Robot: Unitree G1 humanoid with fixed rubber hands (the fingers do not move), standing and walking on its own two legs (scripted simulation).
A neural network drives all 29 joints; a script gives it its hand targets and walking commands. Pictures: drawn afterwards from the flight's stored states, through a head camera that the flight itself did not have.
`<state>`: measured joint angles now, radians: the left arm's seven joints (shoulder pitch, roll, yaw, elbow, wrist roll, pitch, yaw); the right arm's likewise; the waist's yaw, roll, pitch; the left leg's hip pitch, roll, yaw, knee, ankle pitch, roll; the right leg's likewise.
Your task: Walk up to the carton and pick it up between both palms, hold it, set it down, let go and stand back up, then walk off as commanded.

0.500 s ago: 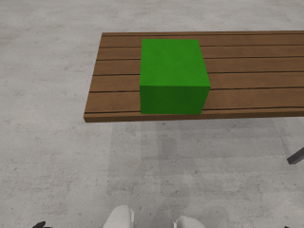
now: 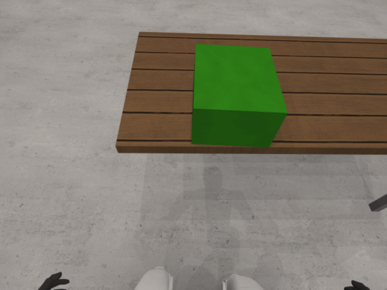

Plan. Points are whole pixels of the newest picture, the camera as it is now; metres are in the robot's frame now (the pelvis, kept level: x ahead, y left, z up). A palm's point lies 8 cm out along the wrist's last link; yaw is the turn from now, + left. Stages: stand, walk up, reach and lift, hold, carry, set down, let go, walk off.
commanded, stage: walk up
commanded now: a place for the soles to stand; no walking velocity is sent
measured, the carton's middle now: (231, 94) +0.64 -0.09 -0.02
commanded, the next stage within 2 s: none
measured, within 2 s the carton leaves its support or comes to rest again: neither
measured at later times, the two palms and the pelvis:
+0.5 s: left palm out of the picture +0.08 +0.32 -0.11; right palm out of the picture +0.09 -0.34 -0.07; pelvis +0.00 +0.00 +0.00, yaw +1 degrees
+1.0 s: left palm out of the picture +0.11 +0.31 -0.09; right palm out of the picture +0.07 -0.36 -0.06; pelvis +0.01 -0.02 +0.01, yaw +2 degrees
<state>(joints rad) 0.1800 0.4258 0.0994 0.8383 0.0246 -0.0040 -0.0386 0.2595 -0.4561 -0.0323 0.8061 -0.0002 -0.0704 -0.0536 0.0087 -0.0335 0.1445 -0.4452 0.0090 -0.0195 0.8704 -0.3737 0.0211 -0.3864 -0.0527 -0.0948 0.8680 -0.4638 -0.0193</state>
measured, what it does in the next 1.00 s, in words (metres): stands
